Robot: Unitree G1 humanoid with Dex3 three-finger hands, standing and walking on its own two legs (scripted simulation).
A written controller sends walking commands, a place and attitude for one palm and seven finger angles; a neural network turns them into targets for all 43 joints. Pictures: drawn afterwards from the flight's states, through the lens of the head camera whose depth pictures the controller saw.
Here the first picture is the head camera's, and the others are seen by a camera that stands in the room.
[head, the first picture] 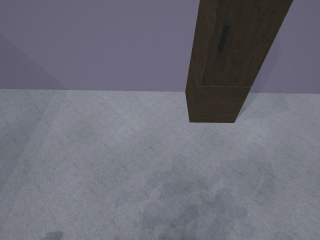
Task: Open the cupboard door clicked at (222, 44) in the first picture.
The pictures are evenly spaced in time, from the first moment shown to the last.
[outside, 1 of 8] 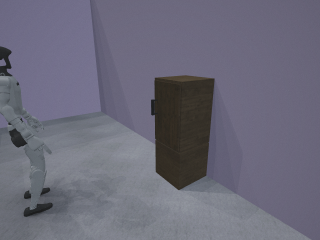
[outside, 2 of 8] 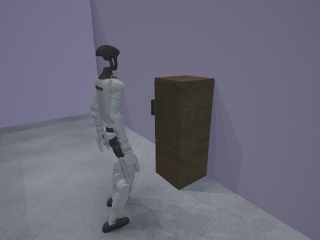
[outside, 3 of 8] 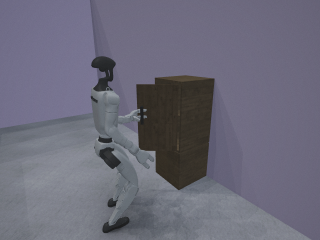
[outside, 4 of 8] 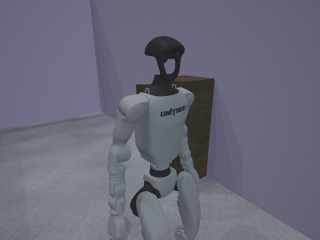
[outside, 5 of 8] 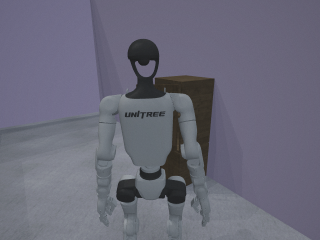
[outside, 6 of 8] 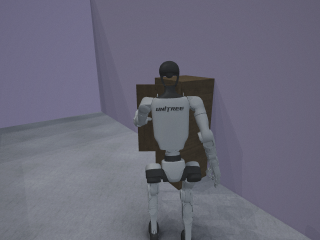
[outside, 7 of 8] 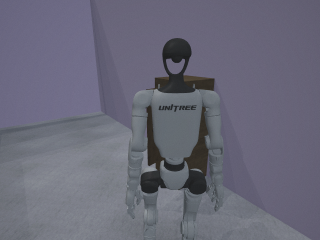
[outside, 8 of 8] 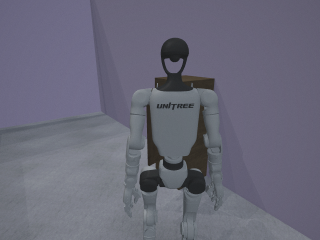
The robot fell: no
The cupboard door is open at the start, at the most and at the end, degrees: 0 101 100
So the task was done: yes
